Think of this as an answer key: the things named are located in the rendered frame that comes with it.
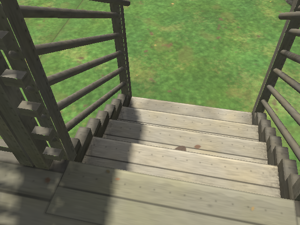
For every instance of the stairs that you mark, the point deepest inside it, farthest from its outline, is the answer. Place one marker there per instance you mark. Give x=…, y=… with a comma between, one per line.
x=194, y=143

